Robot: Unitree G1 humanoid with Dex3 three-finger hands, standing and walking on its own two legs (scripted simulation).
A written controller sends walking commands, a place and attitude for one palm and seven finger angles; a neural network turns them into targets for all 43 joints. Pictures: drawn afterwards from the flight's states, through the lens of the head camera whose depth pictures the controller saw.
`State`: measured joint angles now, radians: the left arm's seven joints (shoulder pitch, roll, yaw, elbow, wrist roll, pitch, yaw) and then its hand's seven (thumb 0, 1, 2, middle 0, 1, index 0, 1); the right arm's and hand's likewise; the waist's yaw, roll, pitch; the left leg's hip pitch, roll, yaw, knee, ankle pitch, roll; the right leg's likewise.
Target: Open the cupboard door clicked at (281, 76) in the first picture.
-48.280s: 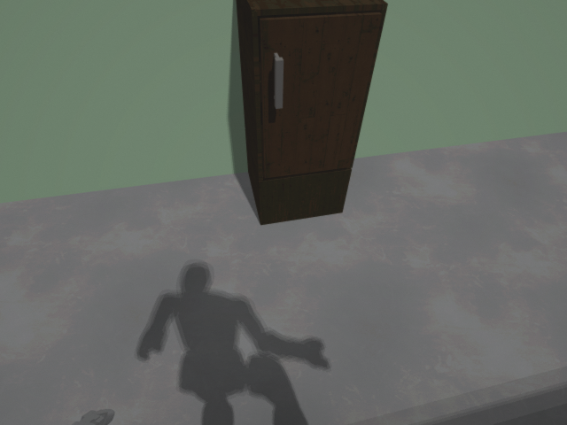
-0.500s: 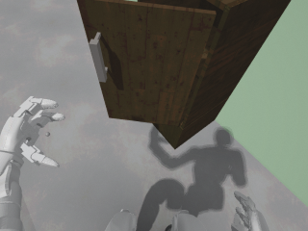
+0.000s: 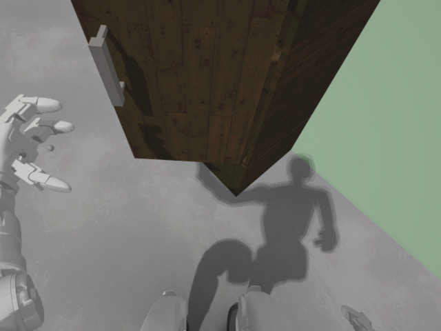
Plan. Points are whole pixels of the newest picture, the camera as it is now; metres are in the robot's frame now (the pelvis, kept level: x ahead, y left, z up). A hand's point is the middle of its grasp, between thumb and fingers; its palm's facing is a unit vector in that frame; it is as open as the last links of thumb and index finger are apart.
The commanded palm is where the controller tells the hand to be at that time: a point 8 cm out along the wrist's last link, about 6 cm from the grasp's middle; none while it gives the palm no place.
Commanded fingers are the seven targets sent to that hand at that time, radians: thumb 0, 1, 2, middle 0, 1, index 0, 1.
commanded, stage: move the hooked fingers beside the handle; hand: left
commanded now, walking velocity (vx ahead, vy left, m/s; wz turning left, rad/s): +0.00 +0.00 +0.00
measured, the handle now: (111, 68) +0.60 +0.23 +0.05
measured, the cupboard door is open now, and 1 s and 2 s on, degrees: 46 46 46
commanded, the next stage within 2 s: slide the fingers in behind the handle in 1.86 s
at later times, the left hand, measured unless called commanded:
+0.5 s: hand (61, 109) +0.49 +0.29 +0.05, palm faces -0.05 -1.00 -0.04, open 14.0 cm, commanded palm +0.48 +0.33 +0.05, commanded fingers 0.00 -0.50 0.30 -0.30 -1.20 -0.30 -1.20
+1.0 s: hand (69, 83) +0.55 +0.29 +0.05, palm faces -0.04 -1.00 -0.04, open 14.0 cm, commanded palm +0.54 +0.32 +0.05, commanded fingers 0.00 -0.50 0.30 -0.30 -1.20 -0.30 -1.20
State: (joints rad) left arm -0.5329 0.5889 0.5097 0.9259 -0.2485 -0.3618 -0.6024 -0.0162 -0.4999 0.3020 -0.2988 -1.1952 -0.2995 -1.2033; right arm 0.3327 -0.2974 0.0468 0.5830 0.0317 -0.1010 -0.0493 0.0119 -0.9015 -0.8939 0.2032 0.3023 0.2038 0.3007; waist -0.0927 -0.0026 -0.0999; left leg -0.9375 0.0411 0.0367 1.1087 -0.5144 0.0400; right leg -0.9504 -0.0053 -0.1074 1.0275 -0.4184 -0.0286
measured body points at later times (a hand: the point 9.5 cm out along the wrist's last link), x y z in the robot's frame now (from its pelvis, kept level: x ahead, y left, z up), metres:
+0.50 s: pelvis +0.00 +0.01 -0.01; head +0.16 +0.05 +0.41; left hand +0.48 +0.34 +0.06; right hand +0.02 -0.26 -0.11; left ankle +0.01 +0.09 -0.66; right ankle +0.04 -0.11 -0.66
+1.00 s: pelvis +0.00 +0.02 -0.02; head +0.20 +0.06 +0.38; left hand +0.55 +0.35 +0.06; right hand -0.03 -0.25 -0.11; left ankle +0.01 +0.09 -0.66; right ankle +0.04 -0.11 -0.66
